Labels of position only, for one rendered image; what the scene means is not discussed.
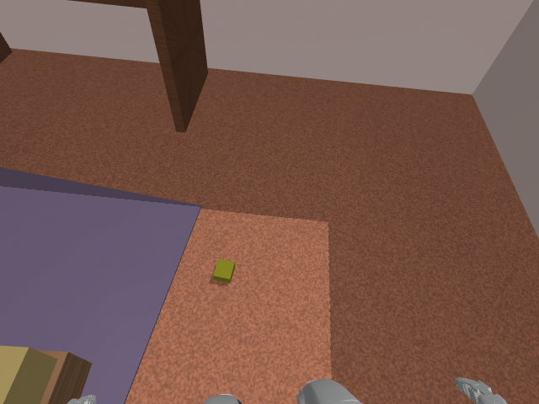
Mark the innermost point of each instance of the bed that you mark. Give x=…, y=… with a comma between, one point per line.
x=29, y=376

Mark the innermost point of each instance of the small box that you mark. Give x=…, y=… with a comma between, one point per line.
x=224, y=270

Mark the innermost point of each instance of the right robot hand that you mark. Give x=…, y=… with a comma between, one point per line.
x=478, y=392

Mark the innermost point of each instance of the desk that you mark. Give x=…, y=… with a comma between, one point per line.
x=179, y=38

